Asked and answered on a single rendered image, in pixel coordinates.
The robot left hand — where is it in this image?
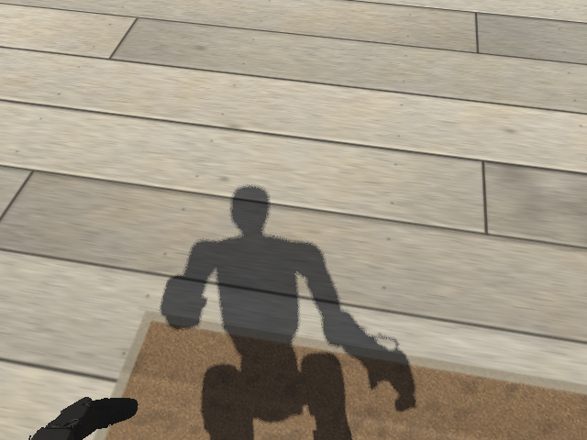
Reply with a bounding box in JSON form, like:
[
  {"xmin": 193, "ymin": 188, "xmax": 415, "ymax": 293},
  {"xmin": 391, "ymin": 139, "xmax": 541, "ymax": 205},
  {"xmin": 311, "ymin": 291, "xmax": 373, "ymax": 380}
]
[{"xmin": 28, "ymin": 397, "xmax": 138, "ymax": 440}]

